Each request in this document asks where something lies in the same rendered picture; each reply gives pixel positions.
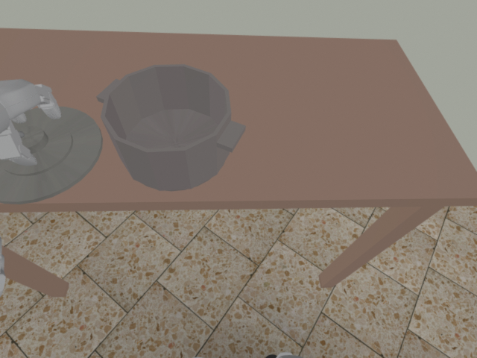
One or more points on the table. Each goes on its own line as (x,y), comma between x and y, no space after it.
(330,123)

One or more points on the pot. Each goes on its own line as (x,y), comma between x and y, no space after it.
(170,124)

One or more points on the knob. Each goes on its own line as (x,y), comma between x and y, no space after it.
(35,139)

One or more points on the lid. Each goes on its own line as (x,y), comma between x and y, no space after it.
(74,147)

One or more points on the robot left hand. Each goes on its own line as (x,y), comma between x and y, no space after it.
(17,97)

